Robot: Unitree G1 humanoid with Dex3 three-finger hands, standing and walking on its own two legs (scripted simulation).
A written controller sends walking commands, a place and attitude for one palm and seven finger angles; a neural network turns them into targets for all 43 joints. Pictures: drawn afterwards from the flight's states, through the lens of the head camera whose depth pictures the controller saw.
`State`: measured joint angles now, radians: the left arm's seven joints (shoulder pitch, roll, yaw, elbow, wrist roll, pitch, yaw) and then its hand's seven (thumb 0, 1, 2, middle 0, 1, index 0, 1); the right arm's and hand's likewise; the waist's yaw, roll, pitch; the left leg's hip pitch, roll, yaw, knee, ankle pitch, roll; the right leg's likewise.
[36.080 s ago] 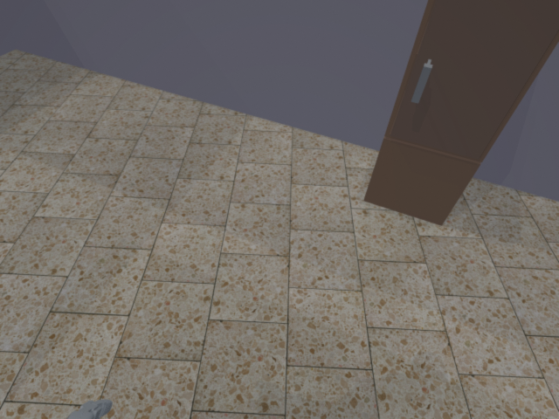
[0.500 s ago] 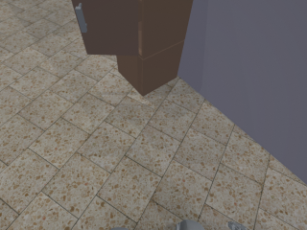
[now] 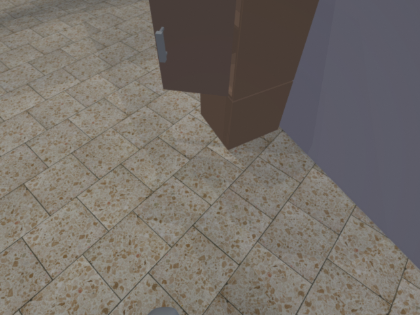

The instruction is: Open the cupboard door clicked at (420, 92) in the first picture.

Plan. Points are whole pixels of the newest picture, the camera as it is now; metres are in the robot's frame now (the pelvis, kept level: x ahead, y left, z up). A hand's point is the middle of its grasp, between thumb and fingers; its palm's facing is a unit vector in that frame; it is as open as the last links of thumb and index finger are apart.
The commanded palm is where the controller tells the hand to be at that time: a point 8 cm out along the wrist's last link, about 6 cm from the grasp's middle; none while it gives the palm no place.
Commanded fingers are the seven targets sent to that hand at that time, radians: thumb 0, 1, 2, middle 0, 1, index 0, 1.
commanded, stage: take the last steps up to it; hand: left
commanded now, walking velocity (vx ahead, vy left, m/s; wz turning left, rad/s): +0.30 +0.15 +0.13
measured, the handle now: (162, 44) +1.11 +0.30 -0.09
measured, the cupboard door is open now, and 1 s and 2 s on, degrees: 53 53 53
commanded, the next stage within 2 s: come to a stop and stand still in 1.26 s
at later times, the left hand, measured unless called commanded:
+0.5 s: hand (132, 257) +0.25 +0.21 -0.17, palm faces +0.01 -0.98 -0.21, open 7.4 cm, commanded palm none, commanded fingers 0.00 0.90 0.90 -0.20 -0.30 -0.20 -0.30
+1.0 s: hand (117, 257) +0.26 +0.26 -0.19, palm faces +0.14 -0.98 -0.16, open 7.3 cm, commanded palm none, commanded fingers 0.00 0.90 0.90 -0.20 -0.30 -0.20 -0.30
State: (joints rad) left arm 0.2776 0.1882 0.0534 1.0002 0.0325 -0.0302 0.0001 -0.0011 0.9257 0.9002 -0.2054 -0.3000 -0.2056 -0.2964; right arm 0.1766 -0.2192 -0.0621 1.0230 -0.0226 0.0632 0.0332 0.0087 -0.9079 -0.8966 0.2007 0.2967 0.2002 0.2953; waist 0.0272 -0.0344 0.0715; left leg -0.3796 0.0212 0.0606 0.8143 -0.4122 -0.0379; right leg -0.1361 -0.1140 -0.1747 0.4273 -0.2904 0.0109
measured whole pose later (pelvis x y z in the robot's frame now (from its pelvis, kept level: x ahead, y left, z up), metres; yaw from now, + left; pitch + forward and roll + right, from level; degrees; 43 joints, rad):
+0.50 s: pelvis +0.15 +0.03 -0.02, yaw +1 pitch -1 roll +3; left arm 0.11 0.17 0.04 0.97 0.03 -0.02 -0.03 0.00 0.91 0.90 -0.20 -0.30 -0.20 -0.30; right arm 0.40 -0.15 -0.01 1.12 -0.03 -0.03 -0.01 0.01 -0.91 -0.90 0.21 0.30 0.21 0.30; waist -0.02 0.00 0.08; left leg -0.03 -0.02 0.11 0.48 -0.42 0.01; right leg -0.39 -0.07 -0.11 0.62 -0.23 -0.01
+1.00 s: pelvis +0.33 +0.09 -0.02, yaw +3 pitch +0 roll +1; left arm 0.38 0.16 0.05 1.14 0.02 -0.02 -0.01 0.00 0.92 0.90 -0.20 -0.30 -0.20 -0.30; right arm 0.12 -0.18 -0.04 0.99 -0.04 -0.06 0.02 0.00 -0.91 -0.90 0.20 0.30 0.20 0.30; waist 0.04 -0.03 0.06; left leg -0.36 0.03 0.13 0.56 -0.18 0.04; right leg -0.16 -0.11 -0.10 0.75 -0.49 0.01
